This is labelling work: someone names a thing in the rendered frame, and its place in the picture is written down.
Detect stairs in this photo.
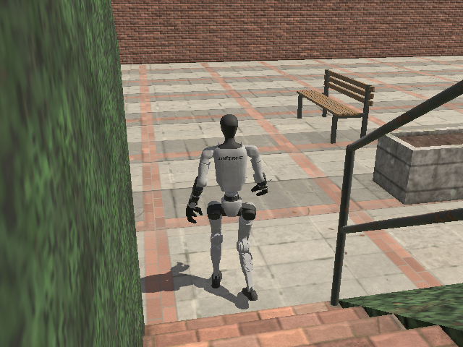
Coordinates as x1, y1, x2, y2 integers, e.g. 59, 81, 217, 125
143, 301, 458, 347

